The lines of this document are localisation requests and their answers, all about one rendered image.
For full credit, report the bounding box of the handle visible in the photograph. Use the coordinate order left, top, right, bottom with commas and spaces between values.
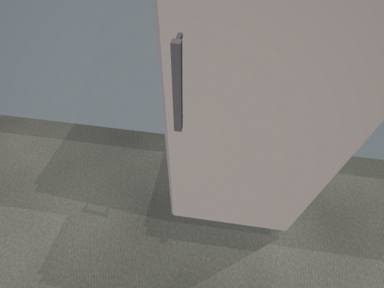
170, 32, 183, 132

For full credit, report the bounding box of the fridge door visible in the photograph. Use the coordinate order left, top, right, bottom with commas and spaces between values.
157, 0, 384, 231

